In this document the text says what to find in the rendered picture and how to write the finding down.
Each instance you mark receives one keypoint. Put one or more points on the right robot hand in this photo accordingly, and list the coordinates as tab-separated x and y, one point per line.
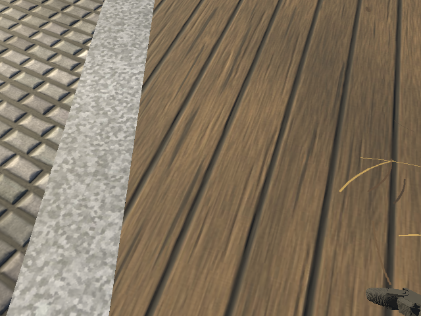
406	301

